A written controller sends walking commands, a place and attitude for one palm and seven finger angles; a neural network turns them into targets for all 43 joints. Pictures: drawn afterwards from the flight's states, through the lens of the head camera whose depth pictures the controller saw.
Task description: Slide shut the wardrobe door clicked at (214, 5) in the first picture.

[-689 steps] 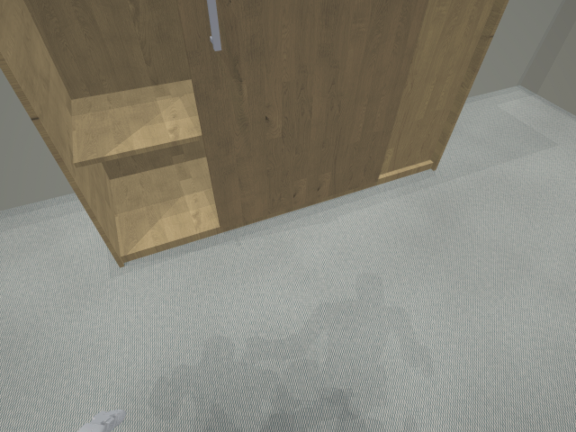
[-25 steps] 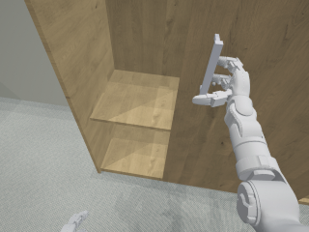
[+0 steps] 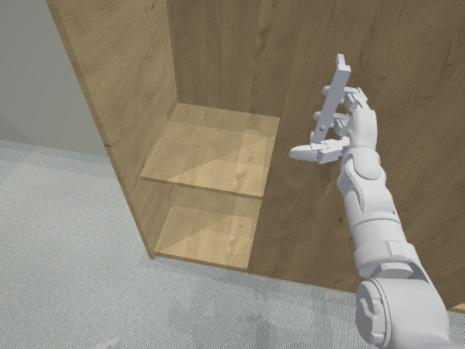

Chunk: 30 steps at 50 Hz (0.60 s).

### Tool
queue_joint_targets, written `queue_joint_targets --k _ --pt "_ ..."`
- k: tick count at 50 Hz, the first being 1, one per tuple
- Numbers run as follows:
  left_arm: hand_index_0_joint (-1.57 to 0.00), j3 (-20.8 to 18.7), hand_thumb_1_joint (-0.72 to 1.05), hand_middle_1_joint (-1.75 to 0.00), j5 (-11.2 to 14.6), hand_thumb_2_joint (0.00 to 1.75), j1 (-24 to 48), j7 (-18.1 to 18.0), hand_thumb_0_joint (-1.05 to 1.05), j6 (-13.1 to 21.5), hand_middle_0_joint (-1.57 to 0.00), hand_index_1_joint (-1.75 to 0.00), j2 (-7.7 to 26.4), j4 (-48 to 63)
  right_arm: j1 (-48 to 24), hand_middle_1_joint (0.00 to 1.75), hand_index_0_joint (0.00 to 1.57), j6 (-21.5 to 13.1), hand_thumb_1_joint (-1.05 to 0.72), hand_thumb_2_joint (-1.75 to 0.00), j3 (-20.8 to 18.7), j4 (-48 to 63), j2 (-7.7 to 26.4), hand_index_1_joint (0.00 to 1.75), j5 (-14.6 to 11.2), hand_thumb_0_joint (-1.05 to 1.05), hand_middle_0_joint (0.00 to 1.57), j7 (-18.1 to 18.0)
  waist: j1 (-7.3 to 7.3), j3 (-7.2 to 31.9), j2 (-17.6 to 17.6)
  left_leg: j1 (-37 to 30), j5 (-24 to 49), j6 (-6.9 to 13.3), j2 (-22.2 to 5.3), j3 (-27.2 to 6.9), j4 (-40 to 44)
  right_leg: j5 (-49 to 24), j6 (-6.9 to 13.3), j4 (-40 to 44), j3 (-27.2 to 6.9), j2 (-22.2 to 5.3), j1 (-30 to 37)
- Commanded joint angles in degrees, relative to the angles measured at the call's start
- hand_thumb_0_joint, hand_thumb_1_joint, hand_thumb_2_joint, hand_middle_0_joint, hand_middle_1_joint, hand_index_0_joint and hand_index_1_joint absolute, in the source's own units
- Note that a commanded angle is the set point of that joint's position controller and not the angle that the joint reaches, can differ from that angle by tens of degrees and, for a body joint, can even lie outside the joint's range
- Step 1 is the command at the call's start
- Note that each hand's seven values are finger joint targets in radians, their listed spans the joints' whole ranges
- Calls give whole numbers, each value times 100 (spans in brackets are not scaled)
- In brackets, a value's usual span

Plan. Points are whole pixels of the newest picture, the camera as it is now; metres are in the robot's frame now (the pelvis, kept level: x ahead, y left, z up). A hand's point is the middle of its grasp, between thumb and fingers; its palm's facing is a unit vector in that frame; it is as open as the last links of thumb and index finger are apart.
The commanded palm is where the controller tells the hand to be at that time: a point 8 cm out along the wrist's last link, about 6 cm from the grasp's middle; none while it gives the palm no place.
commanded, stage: slide the fingers in behind the handle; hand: right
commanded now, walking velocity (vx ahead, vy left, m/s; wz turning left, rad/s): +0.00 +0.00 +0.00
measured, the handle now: (325, 110) +0.51 -0.10 +0.17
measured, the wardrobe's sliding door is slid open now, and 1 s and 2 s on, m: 0.42 0.42 0.42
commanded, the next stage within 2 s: grip the handle and tug to test in 0.60 s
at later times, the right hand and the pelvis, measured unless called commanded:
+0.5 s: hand (313, 126) +0.45 -0.07 +0.18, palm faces +0.07 +1.00 +0.00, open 14.1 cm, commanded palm +0.42 -0.12 +0.17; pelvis +0.00 +0.00 +0.00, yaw -1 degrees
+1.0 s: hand (314, 126) +0.45 -0.08 +0.18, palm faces +0.06 +1.00 +0.00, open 12.1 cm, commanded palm +0.41 -0.12 +0.17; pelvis +0.01 +0.00 +0.00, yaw +0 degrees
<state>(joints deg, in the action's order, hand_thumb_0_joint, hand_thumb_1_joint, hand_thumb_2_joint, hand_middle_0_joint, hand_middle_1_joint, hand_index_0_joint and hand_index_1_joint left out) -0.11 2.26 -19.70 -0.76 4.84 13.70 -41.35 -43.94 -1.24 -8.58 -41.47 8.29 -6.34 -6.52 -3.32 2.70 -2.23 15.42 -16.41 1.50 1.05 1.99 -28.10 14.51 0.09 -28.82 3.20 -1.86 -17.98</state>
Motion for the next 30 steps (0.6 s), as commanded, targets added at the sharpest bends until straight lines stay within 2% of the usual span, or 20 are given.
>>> queue_joint_targets --k 1,2,4,6,7,8,9,11,12,13,15,19,21,22,23,24,25,26,29,30 --pt "-20 -235 90 -30 11 90 271 -21 0 266 -20 -30 648 705 -2883 120 30 -328 50 -30 79 1655 509 120 -87 0 30 11 23 1932 295 -422 2389 -54 37 -77 314 -1791 218 65 -131 176 1262" --pt "-20 -229 90 -30 19 90 293 -16 0 272 -20 -30 638 703 -2840 120 30 -304 50 -30 151 1656 391 120 -101 0 30 1 1 1939 401 -377 2373 -67 47 -55 305 -1761 221 76 -146 177 1275" --pt "-20 -223 90 -30 14 90 307 -8 0 267 -20 -30 621 677 -2887 120 30 -248 50 -30 156 1626 375 120 -72 0 30 -81 -13 1791 444 -299 2313 -80 45 -53 317 -1715 219 88 -148 173 1242" --pt "-20 -213 90 -30 -3 90 344 0 0 246 -20 -30 615 694 -2797 120 30 -210 50 -30 156 1622 377 120 -20 0 30 -173 34 1715 522 -343 2271 -63 27 -48 326 -1725 222 106 -157 180 1180" --pt "-20 -207 90 -30 -2 90 363 14 0 252 -20 -30 600 707 -2797 120 30 -198 50 -30 289 1604 221 120 17 0 30 -196 -11 1699 563 -252 2247 -74 37 -36 309 -1701 229 107 -160 175 1213" --pt "-20 -204 90 -30 -1 90 378 27 0 270 -20 -30 580 720 -2932 120 30 -206 50 -30 434 1702 75 120 34 0 30 -203 -42 1693 429 -164 2203 -78 33 -48 311 -1671 222 98 -156 169 1277" --pt "-20 -211 90 -30 0 90 366 19 0 256 -20 -30 596 701 -2819 120 30 -191 50 -30 266 1572 248 120 43 0 30 -228 0 1705 575 -203 2175 -75 37 -54 319 -1640 229 89 -158 167 1230" --pt "-20 -191 90 -30 -20 90 375 -9 0 215 -20 -30 622 688 -2988 120 30 -187 50 -30 252 1487 331 120 53 0 30 -239 -41 1628 666 -265 2125 -75 11 -71 341 -1541 236 103 -167 185 1150" --pt "-20 -190 90 -30 -12 90 386 -7 0 220 -20 -30 604 713 -3098 120 30 -206 50 -30 307 1536 265 120 59 0 30 -224 -64 1697 666 -266 2183 -85 14 -86 327 -1548 241 106 -159 191 1169" --pt "-20 -194 90 -30 -4 90 418 -14 0 221 -20 -30 585 734 -3055 120 30 -212 50 -30 327 1556 212 120 44 0 30 -208 -28 1791 541 -281 2221 -80 10 -98 310 -1583 234 92 -144 193 1227" --pt "-20 -186 90 -30 5 90 436 -20 0 214 -20 -30 559 717 -3137 120 30 -207 50 -30 426 1565 94 120 30 0 30 -194 -59 1871 384 -218 2296 -70 15 -80 284 -1725 217 51 -152 186 1374" --pt "-20 -176 90 -30 -9 90 399 -12 0 218 -20 -30 562 711 -3158 120 30 -203 50 -30 425 1491 58 120 14 0 30 -229 -65 1869 484 -220 2322 -66 22 -64 273 -1791 215 49 -190 187 1366" --pt "-20 -189 90 -30 -22 90 397 -9 0 207 -20 -30 580 718 -3053 120 30 -214 50 -30 364 1513 125 120 9 0 30 -234 0 1936 560 -356 2349 -46 14 -54 265 -1855 206 54 -202 193 1332" --pt "-20 -181 90 -30 -12 90 432 0 0 222 -20 -30 554 742 -3100 120 30 -226 50 -30 467 1595 -18 120 -14 0 30 -218 -42 1939 460 -283 2380 -66 20 -65 270 -1835 217 53 -175 197 1376" --pt "-20 -179 90 -30 -5 90 413 -3 0 221 -20 -30 552 699 -3140 120 30 -222 50 -30 466 1530 14 120 -3 0 30 -218 -62 1866 510 -243 2387 -66 28 -63 273 -1841 217 39 -181 188 1384" --pt "-20 -185 90 -30 -14 90 384 8 0 229 -20 -30 554 704 -3105 120 30 -229 50 -30 485 1552 -31 120 -3 0 30 -214 -45 1901 594 -273 2424 -64 33 -47 258 -1893 213 49 -199 191 1383" --pt "-20 -192 90 -30 -8 90 414 17 0 237 -20 -30 547 728 -3032 120 30 -235 50 -30 486 1623 -43 120 -4 0 30 -212 -27 1919 517 -264 2433 -63 32 -45 254 -1927 212 50 -184 180 1417" --pt "-20 -195 90 -30 -25 90 411 17 0 228 -20 -30 575 737 -2970 120 30 -250 50 -30 408 1662 78 120 2 0 30 -224 34 1942 549 -379 2408 -42 20 -43 254 -1930 203 56 -201 189 1362" --pt "-20 -205 90 -30 -9 90 431 48 0 269 -20 -30 534 768 -2910 120 30 -273 50 -30 625 1873 -208 120 -13 0 30 -185 5 2015 422 -285 2540 -51 44 -36 238 -2099 207 28 -180 182 1551" --pt "-20 -202 90 -30 -8 90 423 46 0 270 -20 -30 550 746 -2870 120 30 -260 50 -30 511 1820 -62 120 -16 0 30 -188 35 1982 476 -315 2492 -50 45 -33 249 -2048 200 44 -190 174 1492"
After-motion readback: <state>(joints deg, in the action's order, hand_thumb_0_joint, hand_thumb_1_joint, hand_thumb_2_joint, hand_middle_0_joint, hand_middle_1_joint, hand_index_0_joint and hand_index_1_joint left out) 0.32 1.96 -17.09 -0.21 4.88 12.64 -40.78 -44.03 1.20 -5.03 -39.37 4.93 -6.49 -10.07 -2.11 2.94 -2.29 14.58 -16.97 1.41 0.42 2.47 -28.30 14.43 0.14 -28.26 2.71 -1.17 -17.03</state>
